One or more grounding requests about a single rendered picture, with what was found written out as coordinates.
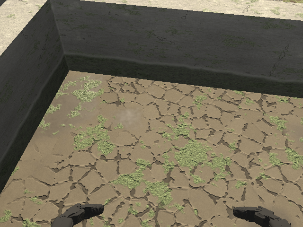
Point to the robot right hand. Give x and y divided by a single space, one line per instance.
261 216

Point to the robot left hand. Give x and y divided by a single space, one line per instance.
77 213

